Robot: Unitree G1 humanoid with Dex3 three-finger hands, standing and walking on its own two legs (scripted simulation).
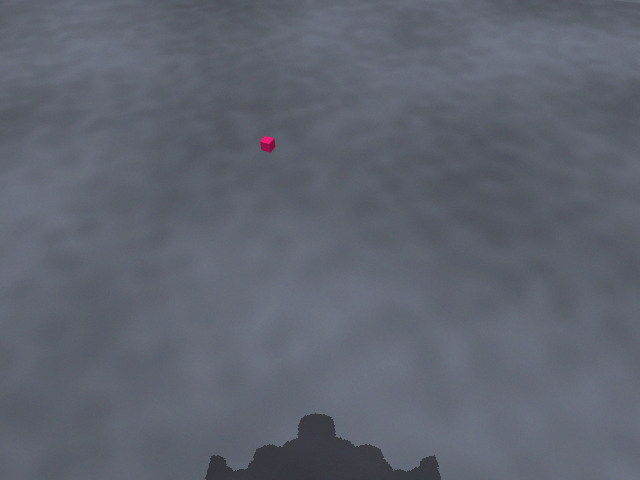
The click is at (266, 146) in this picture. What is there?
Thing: cube
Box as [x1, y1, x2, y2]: [260, 136, 274, 151]
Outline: 265,136 260,141 261,149 270,151 274,147 274,139
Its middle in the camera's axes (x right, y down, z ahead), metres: -0.27 -0.49 +1.99
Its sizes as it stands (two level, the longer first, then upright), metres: 0.053 0.053 0.053
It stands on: the floor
